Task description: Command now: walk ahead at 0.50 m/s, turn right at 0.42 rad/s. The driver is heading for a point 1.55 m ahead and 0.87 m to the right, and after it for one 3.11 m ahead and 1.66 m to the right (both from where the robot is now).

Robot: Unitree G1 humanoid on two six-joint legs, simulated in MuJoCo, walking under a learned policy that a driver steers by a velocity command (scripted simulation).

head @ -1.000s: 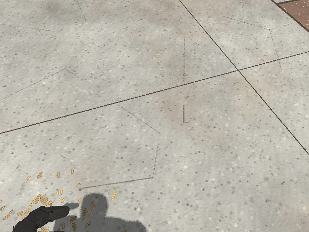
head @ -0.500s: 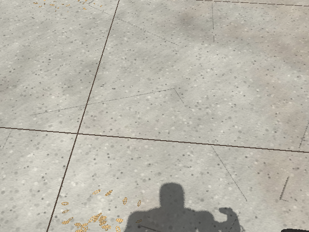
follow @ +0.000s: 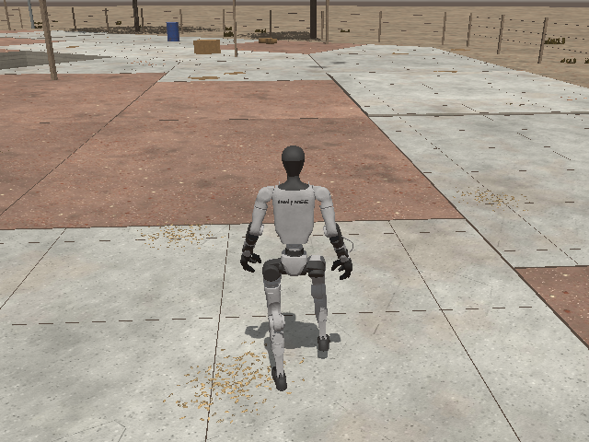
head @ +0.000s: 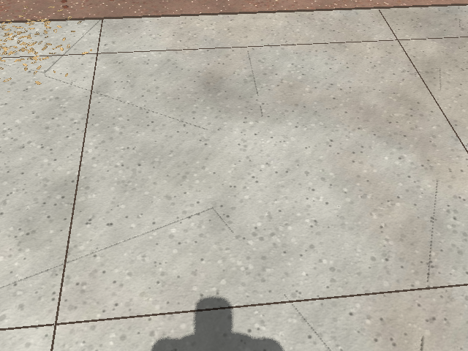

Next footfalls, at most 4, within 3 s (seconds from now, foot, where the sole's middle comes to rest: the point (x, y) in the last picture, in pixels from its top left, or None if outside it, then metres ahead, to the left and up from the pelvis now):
0.18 right None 0.27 -0.13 -0.78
0.64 left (227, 319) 0.59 0.01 -0.78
1.16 right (350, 287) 0.67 -0.37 -0.78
1.64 left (349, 198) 1.02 -0.44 -0.78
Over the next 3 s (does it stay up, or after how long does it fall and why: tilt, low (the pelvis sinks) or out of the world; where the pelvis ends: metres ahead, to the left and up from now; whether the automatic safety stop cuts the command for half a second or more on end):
stays up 1.33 -0.88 0.00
